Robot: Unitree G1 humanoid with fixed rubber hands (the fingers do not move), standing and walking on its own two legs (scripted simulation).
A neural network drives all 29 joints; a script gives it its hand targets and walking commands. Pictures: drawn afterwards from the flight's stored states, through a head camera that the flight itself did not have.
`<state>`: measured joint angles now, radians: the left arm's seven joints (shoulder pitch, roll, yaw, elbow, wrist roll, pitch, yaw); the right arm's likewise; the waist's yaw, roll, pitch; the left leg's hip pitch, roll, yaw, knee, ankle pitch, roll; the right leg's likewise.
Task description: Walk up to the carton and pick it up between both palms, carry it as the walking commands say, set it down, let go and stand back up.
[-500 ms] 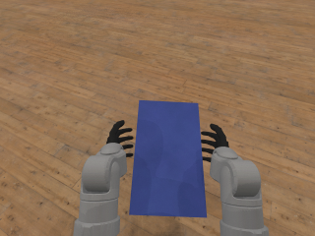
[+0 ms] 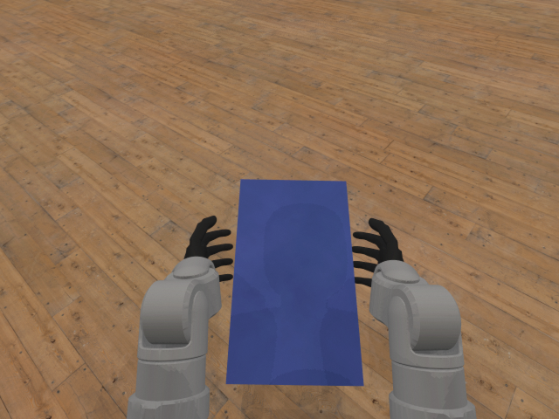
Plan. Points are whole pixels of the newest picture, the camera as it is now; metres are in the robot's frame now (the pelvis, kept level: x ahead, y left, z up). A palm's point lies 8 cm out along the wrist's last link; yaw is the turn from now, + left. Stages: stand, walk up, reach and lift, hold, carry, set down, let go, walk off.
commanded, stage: carry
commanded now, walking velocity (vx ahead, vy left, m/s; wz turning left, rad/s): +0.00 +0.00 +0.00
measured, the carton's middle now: (291, 284) +0.33 +0.01 +0.02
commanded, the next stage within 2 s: none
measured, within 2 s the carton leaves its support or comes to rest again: neither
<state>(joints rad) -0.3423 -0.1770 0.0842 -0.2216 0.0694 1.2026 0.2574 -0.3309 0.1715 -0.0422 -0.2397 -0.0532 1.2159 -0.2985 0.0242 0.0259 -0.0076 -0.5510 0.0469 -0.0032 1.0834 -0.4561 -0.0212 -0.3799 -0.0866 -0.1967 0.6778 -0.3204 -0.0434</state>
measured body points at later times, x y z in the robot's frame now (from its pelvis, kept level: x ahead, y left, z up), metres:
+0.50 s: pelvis -0.05 -0.01 +0.00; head -0.03 -0.01 +0.45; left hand +0.24 +0.16 +0.08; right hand +0.28 -0.09 +0.08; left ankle +0.02 +0.14 -0.72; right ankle +0.03 -0.09 -0.72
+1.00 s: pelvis -0.04 -0.01 +0.00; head -0.02 -0.02 +0.45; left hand +0.25 +0.16 +0.08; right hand +0.28 -0.09 +0.08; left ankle +0.02 +0.14 -0.72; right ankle +0.03 -0.09 -0.72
